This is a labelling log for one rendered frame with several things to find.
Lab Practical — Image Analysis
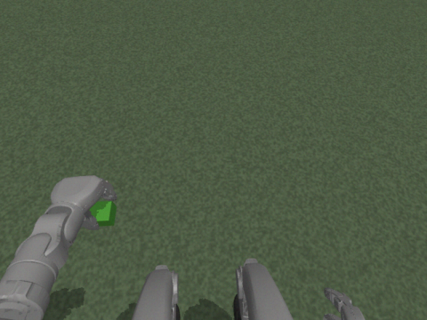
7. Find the left robot arm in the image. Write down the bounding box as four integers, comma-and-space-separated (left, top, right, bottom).
0, 202, 85, 320

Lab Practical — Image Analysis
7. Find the right robot hand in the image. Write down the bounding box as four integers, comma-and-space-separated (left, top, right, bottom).
323, 288, 365, 320

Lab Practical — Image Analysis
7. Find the left robot hand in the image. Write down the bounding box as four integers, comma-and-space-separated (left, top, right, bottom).
50, 175, 117, 230

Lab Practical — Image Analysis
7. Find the small box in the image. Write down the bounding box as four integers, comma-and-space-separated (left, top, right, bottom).
89, 201, 117, 226

